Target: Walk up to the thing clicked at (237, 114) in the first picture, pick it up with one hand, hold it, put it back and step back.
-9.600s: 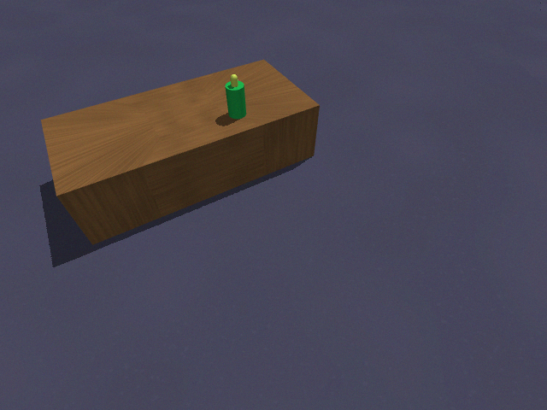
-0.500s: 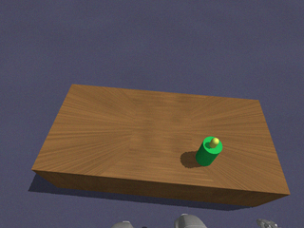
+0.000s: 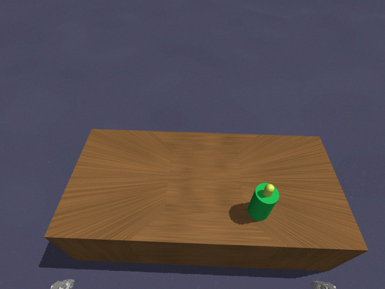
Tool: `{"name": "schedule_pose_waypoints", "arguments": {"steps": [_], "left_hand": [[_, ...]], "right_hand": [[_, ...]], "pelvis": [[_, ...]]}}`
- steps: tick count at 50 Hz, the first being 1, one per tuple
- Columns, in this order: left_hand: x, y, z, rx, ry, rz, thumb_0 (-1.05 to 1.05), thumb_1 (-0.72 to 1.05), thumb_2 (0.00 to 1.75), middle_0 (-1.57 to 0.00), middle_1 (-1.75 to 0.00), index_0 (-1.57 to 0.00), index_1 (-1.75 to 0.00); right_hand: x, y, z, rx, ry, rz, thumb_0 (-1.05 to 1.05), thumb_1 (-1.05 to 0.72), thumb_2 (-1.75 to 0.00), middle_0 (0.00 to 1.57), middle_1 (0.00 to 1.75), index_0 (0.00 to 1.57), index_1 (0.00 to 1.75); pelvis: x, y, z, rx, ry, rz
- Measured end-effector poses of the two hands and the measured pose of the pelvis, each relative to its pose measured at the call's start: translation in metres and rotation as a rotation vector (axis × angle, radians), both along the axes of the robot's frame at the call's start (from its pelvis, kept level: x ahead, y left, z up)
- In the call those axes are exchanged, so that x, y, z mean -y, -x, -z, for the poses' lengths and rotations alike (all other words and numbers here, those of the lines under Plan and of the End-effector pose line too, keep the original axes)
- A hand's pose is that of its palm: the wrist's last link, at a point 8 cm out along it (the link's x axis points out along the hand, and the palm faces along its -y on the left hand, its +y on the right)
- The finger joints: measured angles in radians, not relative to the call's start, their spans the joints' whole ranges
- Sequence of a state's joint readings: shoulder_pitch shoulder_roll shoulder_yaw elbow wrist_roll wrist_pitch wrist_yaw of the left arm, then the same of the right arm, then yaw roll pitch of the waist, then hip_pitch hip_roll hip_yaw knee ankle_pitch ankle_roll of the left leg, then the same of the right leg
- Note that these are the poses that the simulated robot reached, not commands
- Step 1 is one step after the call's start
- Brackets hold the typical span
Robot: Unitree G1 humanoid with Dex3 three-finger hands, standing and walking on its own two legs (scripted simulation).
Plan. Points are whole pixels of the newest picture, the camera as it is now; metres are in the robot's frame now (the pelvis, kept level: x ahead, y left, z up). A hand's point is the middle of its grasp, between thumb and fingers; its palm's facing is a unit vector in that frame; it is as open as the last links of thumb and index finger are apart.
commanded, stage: walk up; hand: right
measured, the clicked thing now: (263, 199) +0.48 -0.26 -0.34
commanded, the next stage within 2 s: stand in 0.86 s
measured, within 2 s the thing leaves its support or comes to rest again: neither
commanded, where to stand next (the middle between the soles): +0.04 -0.02 m, yaw -2 degrees
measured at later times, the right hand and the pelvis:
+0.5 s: hand out of the picture +0.08 -0.26 -0.14, palm faces -0.01 +0.94 -0.33, open 7.4 cm; pelvis +0.00 +0.00 +0.01, yaw -1 degrees
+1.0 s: hand out of the picture +0.08 -0.26 -0.14, palm faces +0.01 +0.94 -0.34, open 7.4 cm; pelvis +0.01 +0.00 +0.01, yaw -1 degrees
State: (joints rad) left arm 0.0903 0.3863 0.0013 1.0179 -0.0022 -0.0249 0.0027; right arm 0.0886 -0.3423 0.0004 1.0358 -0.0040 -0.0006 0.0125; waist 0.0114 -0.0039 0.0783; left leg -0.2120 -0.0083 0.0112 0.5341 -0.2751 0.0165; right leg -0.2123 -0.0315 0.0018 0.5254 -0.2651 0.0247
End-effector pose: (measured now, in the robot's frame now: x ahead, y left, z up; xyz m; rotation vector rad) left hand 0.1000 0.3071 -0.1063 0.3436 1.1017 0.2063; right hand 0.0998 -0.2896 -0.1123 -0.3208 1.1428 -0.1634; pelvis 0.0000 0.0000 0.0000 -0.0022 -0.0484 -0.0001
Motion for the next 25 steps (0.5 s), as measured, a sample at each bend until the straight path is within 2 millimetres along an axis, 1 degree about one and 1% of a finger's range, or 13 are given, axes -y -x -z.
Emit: {"name": "schedule_pose_waypoints", "arguments": {"steps": [3,6,19,25], "left_hand": [[0.001,-0.002,-0.002,-0.008,0.008,0.005,0.01,0.90,0.90,-0.20,-0.30,-0.20,-0.30],[0.004,0.001,-0.002,-0.026,0.016,0.007,0.01,0.90,0.90,-0.20,-0.30,-0.20,-0.30],[0.012,0.031,0.003,-0.131,0.033,-0.021,0.01,0.90,0.90,-0.20,-0.30,-0.21,-0.30],[0.013,0.037,0.003,-0.151,0.032,-0.033,0.01,0.90,0.90,-0.20,-0.30,-0.21,-0.30]], "right_hand": [[0.002,0.005,-0.004,-0.009,0.005,0.012,0.01,-0.90,-0.89,0.21,0.30,0.20,0.30],[0.005,0.009,-0.007,-0.016,0.010,0.024,0.01,-0.90,-0.89,0.21,0.30,0.20,0.30],[0.013,0.022,-0.008,-0.062,0.011,0.052,0.01,-0.90,-0.89,0.20,0.30,0.20,0.30],[0.011,0.024,-0.006,-0.076,0.002,0.059,0.01,-0.90,-0.89,0.20,0.30,0.20,0.30]], "pelvis": [[-0.001,0.001,-0.004,0.001,-0.002,0.005],[-0.001,0.002,-0.007,0.002,-0.003,0.009],[0.002,0.003,-0.012,-0.003,-0.003,0.016],[0.003,0.001,-0.013,-0.004,-0.003,0.020]]}}
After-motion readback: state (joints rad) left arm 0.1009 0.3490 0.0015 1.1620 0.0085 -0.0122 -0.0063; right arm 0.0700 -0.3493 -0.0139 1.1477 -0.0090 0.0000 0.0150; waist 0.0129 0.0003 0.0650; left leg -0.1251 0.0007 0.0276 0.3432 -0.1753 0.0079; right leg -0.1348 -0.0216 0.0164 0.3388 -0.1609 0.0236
